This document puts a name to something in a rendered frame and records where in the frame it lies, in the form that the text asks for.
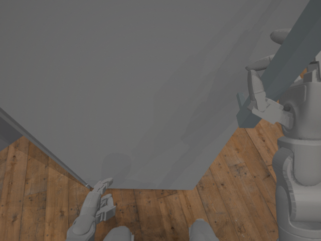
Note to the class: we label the fridge door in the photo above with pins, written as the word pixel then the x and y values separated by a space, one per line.
pixel 141 91

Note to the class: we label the right robot thigh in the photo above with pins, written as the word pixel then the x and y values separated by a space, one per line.
pixel 201 231

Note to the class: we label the robot thigh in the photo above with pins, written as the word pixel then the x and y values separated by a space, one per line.
pixel 201 231
pixel 119 234

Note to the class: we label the robot right hand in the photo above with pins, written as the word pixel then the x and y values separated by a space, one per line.
pixel 303 121

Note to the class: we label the handle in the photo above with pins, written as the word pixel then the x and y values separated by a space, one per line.
pixel 299 48

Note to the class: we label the left robot thigh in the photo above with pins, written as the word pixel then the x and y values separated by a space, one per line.
pixel 119 234

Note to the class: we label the robot left hand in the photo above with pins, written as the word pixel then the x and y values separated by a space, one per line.
pixel 100 208

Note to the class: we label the robot left forearm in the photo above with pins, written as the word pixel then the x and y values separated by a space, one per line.
pixel 82 229

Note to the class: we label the robot right forearm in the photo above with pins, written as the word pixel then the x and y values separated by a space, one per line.
pixel 297 166

